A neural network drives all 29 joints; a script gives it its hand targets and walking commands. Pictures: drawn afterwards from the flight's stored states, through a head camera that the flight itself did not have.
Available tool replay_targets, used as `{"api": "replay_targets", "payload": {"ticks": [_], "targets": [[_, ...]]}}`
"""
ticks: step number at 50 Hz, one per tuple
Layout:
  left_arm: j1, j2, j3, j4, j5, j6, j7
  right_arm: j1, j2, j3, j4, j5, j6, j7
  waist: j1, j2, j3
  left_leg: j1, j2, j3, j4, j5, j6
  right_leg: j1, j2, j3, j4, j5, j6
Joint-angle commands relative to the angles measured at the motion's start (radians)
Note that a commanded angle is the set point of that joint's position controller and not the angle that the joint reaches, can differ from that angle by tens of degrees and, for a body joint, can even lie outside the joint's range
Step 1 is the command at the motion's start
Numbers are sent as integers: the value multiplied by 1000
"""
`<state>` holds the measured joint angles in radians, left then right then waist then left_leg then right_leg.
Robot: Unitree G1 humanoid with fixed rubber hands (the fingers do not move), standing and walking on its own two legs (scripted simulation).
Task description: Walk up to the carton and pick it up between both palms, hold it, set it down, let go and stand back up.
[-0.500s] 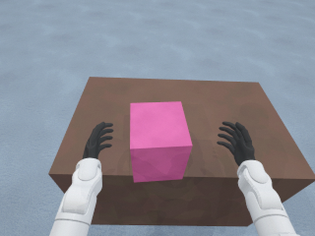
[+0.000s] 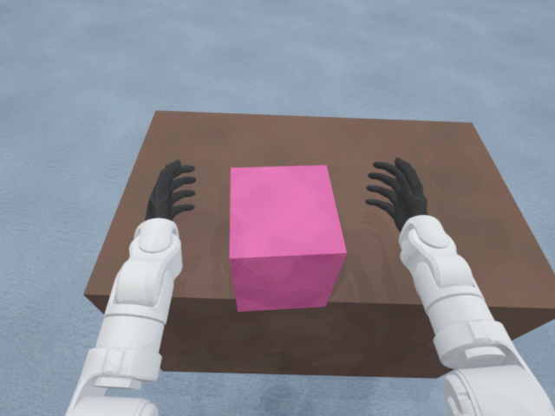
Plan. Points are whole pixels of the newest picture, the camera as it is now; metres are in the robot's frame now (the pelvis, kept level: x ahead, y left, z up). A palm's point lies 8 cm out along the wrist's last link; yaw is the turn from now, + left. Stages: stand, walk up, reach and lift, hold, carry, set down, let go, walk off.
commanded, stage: reach and lift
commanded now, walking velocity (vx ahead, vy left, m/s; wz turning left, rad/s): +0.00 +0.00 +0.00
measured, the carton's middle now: (280, 240) +0.41 +0.03 -0.04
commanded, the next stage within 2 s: none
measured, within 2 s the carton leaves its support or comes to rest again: neither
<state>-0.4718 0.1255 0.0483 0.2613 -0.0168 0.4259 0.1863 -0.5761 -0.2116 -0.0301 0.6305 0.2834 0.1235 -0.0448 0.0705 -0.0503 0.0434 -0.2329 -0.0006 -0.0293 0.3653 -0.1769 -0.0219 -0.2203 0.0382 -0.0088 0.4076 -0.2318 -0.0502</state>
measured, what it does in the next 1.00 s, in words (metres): stands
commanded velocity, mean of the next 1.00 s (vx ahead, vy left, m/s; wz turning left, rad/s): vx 0.00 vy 0.00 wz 0.00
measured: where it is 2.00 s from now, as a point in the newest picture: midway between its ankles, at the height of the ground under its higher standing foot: outside the picture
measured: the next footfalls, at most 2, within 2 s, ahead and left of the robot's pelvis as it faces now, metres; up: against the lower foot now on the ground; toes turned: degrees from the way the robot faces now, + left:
none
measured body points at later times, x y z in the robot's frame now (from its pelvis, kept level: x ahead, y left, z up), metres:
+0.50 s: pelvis +0.00 +0.01 -0.01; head +0.07 +0.02 +0.44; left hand +0.37 +0.19 +0.01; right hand +0.41 -0.16 +0.00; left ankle +0.01 +0.14 -0.74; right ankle -0.02 -0.08 -0.74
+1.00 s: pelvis -0.01 +0.01 -0.03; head +0.11 +0.02 +0.41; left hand +0.39 +0.17 -0.03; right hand +0.43 -0.12 -0.03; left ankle +0.01 +0.14 -0.74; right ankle -0.02 -0.08 -0.74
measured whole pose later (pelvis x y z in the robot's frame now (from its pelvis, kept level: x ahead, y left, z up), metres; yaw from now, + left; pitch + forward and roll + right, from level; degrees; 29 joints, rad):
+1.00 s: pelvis -0.01 +0.01 -0.03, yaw -1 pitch +25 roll -1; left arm -0.62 -0.02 0.09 0.99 -0.02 -0.40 0.17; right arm -0.73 -0.16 -0.03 1.21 0.14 -0.42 -0.01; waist 0.10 -0.04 -0.21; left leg -0.82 0.02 -0.03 0.62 -0.24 -0.02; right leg -0.77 0.06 -0.01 0.58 -0.25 -0.04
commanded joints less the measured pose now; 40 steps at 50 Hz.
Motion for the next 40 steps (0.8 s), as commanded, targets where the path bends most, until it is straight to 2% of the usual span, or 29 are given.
{"api": "replay_targets", "payload": {"ticks": [1, 6, 9, 12, 18, 22, 24, 27, 29, 34, 40], "targets": [[-477, -1, 113, -90, -50, -88, -16, -562, -200, 42, -77, 27, -86, -24, 29, 77, -650, 137, 8, 56, 66, 494, -23, 123, 1, 33, -45, 597, 47], [-453, -29, 123, 50, -16, -140, -29, -569, -178, 51, 34, 10, -123, -17, 46, 79, -675, 136, 15, 57, 82, 517, -27, 88, 5, 27, -51, 574, 41], [-429, -54, 130, 134, 14, -206, -39, -550, -156, 49, 124, -13, -171, -12, 53, 87, -691, 140, 18, 57, 96, 538, -32, 63, 8, 20, -52, 561, 36], [-412, -74, 132, 218, 46, -309, -45, -535, -133, 32, 216, -41, -244, 1, 55, 96, -707, 147, 20, 54, 117, 564, -37, 15, 15, 12, -50, 536, 29], [-392, -107, 121, 380, 83, -573, -33, -541, -92, -5, 345, -84, -423, 42, 60, 113, -807, 103, 26, 50, 186, 594, -50, -92, 30, 4, -14, 463, 11], [-409, -116, 104, 577, 82, -705, -17, -568, -91, -11, 472, -100, -489, 56, 51, 98, -791, 18, 36, 54, 214, 499, -52, -190, 28, 2, 8, 295, 2], [-453, -112, 96, 618, 71, -753, -9, -602, -97, -12, 503, -103, -509, 57, 48, 91, -785, -31, 38, 60, 222, 440, -52, -219, 23, 2, 25, 224, 3], [-524, -95, 73, 651, 30, -808, 1, -653, -104, -5, 508, -92, -530, 59, 49, 75, -801, -105, 37, 67, 243, 353, -49, -268, 15, 3, 59, 135, 7], [-578, -80, 57, 623, -1, -833, 11, -683, -114, -8, 475, -87, -543, 58, 48, 77, -876, -133, 34, 70, 261, 337, -52, -293, 15, 0, 85, 125, 10], [-595, -89, 25, 637, -37, -868, 23, -681, -108, -12, 461, -100, -558, 52, 40, 73, -1042, -152, 31, 68, 318, 375, -60, -338, 17, -9, 138, 172, 11], [-494, -134, 32, 668, -1, -870, 8, -630, -83, 2, 489, -115, -578, 43, 43, 73, -1077, -127, 32, 60, 351, 470, -73, -325, 24, -15, 169, 294, 8]]}}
